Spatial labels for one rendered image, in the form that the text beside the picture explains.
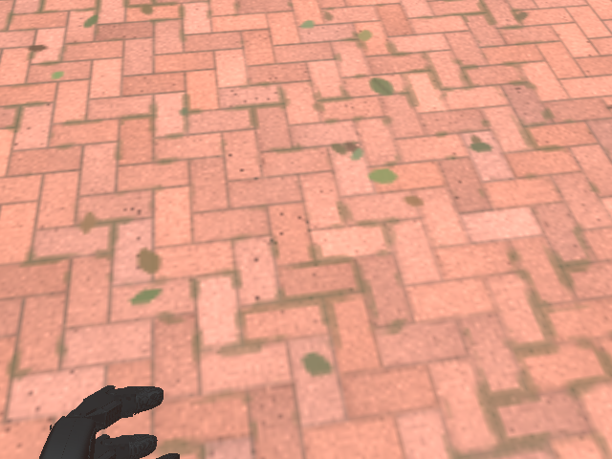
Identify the left robot hand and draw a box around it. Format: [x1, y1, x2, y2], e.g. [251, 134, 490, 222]
[39, 385, 180, 459]

